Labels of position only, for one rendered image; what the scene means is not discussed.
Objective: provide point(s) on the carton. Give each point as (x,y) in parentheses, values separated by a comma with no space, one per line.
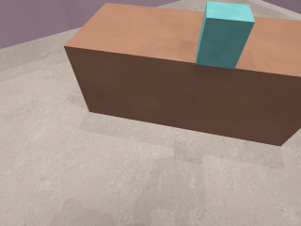
(223,34)

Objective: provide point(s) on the pedestal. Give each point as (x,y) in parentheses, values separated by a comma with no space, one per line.
(139,63)

